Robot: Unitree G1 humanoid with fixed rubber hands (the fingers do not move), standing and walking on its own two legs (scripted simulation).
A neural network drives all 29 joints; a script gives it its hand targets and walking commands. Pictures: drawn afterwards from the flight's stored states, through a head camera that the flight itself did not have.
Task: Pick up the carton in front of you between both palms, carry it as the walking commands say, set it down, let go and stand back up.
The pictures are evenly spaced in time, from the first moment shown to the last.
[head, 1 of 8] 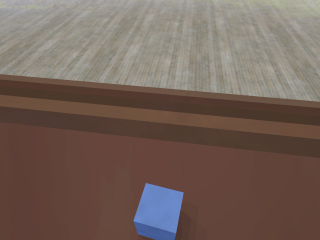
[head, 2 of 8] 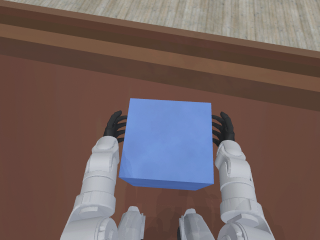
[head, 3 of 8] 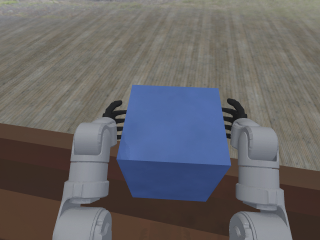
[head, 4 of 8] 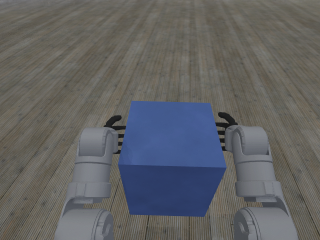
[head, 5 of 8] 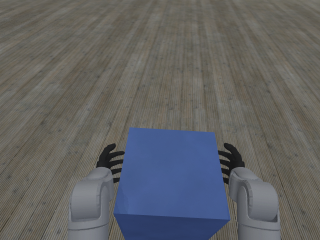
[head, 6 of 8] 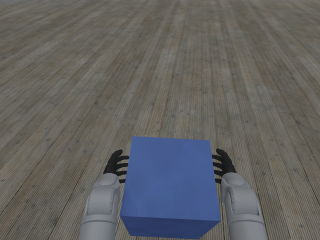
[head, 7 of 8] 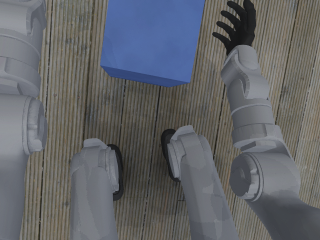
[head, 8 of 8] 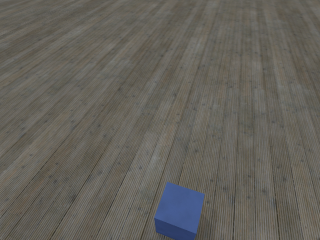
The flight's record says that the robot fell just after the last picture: no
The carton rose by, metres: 0.68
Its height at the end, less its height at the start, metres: -0.79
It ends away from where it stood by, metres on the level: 5.27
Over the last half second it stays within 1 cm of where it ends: yes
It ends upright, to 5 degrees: yes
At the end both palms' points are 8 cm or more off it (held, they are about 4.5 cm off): yes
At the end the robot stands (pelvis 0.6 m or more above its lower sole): yes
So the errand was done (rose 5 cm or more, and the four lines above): yes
